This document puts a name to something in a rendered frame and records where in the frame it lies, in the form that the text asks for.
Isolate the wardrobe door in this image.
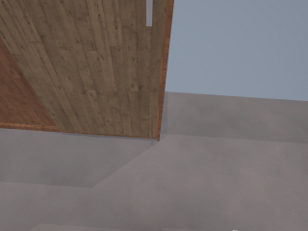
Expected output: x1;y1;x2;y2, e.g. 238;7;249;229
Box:
0;37;57;126
0;0;166;138

